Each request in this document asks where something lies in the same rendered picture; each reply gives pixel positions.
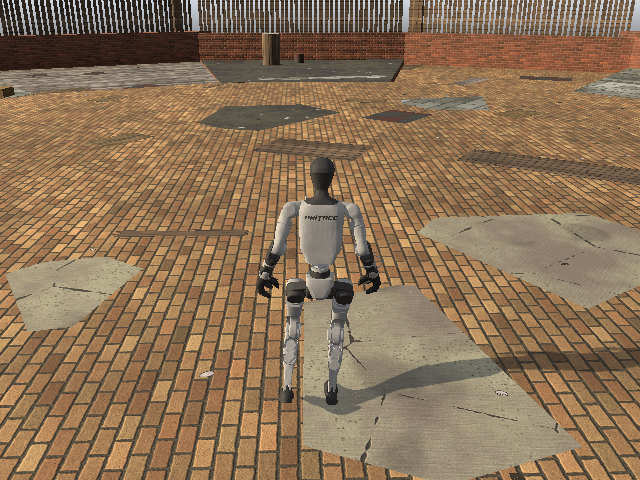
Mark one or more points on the left robot upper arm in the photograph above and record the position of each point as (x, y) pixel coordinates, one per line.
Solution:
(289, 210)

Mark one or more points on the right robot upper arm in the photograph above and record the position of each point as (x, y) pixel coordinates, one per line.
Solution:
(352, 211)

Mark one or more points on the left robot foot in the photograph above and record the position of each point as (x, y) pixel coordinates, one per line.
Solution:
(286, 396)

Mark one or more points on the right robot hand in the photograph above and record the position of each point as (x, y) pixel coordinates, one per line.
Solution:
(366, 280)

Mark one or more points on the left robot hand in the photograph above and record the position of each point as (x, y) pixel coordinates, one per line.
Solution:
(267, 283)

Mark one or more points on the left robot forearm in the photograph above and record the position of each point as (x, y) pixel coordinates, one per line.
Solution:
(269, 263)

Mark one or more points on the robot left shin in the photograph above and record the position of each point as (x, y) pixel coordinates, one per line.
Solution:
(289, 357)

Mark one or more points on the right robot forearm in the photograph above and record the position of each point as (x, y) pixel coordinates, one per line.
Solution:
(369, 263)

